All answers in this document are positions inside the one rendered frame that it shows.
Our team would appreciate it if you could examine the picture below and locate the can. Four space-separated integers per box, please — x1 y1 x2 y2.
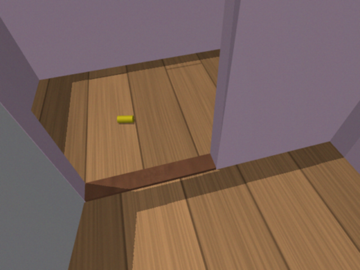
117 115 134 123

